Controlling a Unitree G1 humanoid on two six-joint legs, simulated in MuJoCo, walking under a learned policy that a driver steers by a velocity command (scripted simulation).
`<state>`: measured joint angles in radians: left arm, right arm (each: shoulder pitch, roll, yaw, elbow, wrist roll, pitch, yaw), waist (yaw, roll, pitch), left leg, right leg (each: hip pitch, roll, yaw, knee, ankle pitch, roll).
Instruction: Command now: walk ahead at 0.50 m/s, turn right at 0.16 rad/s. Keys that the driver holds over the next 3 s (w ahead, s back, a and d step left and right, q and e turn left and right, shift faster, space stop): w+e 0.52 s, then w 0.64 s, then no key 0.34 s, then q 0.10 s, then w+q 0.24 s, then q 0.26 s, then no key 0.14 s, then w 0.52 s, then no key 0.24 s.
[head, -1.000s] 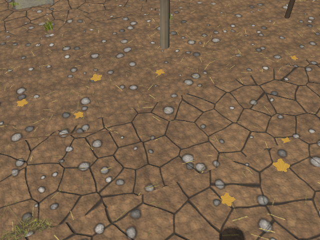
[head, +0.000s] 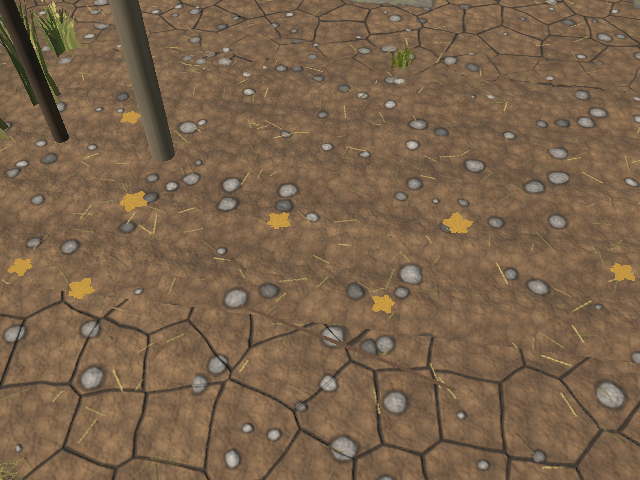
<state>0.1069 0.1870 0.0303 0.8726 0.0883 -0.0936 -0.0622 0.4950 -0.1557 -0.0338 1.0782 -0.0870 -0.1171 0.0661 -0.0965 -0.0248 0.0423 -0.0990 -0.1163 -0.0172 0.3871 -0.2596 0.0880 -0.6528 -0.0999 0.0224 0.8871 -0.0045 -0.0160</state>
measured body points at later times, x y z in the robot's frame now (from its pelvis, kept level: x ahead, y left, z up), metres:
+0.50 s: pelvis +0.36 -0.15 -0.19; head +0.40 -0.15 +0.26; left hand +0.53 +0.05 -0.33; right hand +0.26 -0.36 -0.33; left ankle +0.27 +0.04 -0.64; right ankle +0.37 -0.24 -0.92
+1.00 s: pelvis +0.68 -0.18 -0.17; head +0.70 -0.17 +0.28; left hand +0.89 +0.02 -0.31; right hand +0.60 -0.43 -0.30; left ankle +0.73 -0.10 -0.92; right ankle +0.67 -0.35 -0.85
